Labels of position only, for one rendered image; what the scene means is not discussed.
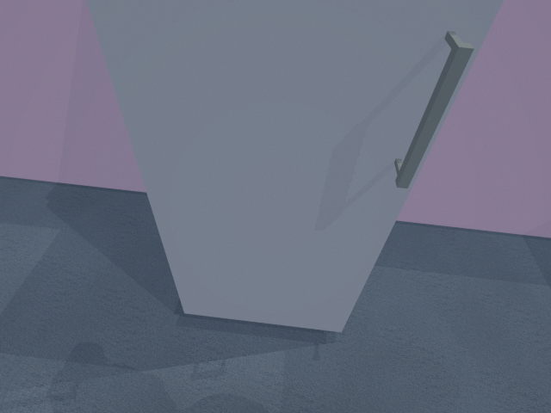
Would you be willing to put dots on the handle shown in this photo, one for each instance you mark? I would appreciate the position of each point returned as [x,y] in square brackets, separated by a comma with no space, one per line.
[454,67]

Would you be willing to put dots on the fridge door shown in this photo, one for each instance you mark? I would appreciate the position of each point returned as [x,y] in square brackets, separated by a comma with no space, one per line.
[266,133]

